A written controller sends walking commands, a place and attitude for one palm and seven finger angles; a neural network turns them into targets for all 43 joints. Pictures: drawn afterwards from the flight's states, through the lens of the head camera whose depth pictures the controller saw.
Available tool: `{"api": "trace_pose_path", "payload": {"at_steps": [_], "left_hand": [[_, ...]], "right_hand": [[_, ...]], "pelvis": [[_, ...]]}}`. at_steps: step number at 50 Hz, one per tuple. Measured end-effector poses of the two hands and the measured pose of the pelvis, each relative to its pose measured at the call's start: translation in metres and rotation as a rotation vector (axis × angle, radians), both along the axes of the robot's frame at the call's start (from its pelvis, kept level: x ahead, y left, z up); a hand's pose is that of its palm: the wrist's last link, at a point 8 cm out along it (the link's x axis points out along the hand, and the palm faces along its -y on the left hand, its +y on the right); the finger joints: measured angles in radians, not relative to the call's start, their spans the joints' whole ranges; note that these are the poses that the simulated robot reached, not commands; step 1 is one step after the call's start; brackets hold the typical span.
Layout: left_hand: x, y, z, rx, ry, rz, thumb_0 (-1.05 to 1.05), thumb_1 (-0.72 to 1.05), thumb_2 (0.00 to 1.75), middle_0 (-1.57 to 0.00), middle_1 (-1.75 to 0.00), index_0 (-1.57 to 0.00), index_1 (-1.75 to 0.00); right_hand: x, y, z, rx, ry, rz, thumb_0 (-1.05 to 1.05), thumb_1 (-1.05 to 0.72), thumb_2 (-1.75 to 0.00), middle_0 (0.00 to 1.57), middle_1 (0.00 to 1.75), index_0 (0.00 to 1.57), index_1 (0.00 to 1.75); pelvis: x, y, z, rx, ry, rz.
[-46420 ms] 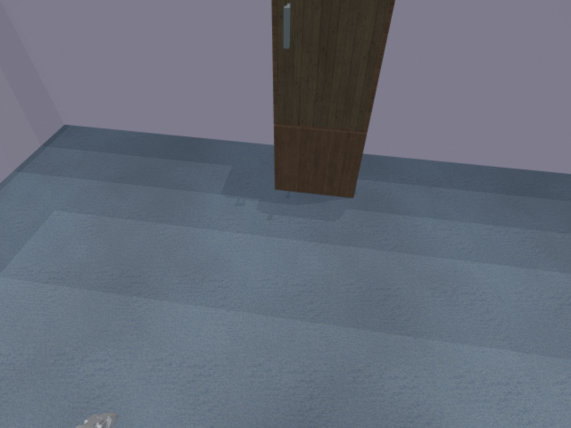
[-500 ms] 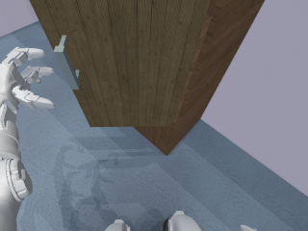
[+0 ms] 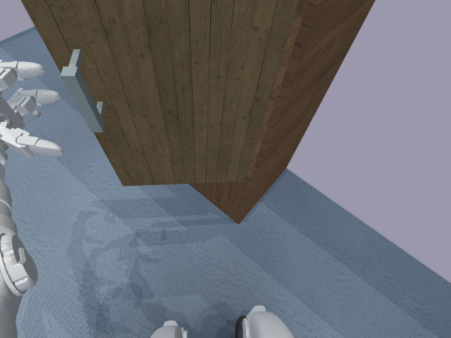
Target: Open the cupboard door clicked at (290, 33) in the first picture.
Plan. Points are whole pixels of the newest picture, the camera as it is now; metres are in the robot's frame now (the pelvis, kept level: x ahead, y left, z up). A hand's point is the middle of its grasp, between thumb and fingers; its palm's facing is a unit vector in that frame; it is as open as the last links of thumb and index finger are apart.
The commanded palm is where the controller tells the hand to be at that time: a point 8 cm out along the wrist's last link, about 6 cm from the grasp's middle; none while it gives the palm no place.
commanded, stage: slide the fingers in behind the handle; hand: left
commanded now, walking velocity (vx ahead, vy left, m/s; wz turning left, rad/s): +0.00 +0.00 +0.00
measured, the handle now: (87, 93) +0.51 +0.22 +0.10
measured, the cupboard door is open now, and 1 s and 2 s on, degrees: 44 44 44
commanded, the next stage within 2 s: close the thumb around the handle in 1.50 s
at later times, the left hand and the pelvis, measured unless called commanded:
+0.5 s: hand (58, 114) +0.46 +0.25 +0.11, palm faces +0.02 -1.00 -0.01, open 14.0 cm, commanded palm +0.43 +0.30 +0.10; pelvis +0.01 +0.00 +0.00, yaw +0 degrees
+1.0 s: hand (87, 116) +0.45 +0.21 +0.11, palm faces +0.01 -1.00 +0.00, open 14.0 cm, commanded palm +0.42 +0.26 +0.10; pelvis +0.00 +0.00 +0.01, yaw +0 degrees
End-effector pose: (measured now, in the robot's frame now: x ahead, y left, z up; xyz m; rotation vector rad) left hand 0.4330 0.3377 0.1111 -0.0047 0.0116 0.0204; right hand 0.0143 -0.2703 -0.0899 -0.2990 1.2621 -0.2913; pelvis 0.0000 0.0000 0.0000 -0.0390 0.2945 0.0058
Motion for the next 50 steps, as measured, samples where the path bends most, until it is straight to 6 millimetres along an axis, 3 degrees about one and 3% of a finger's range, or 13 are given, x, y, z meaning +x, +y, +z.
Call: {"api": "trace_pose_path", "payload": {"at_steps": [18,25,50], "left_hand": [[0.006,-0.028,-0.006,-0.013,0.010,-0.008,-0.02,-0.50,0.30,-0.30,-1.20,-0.30,-1.20],[0.003,-0.030,-0.003,0.011,0.000,-0.002,-0.02,-0.50,0.30,-0.30,-1.20,-0.31,-1.20],[-0.002,-0.074,-0.001,0.005,-0.005,-0.011,-0.02,-0.50,0.30,-0.30,-1.20,-0.30,-1.20]], "right_hand": [[0.046,0.016,0.000,0.041,-0.115,0.044,0.01,-0.90,-0.90,0.21,0.30,0.21,0.30],[0.044,0.016,-0.001,0.051,-0.104,0.043,0.01,-0.90,-0.90,0.21,0.30,0.21,0.30],[0.031,0.005,-0.004,0.064,-0.115,0.025,0.01,-0.90,-0.90,0.20,0.30,0.21,0.30]], "pelvis": [[0.009,0.006,0.003,0.000,-0.018,0.003],[0.010,0.005,0.004,0.000,-0.023,0.004],[0.002,-0.004,0.006,0.015,-0.050,0.003]]}}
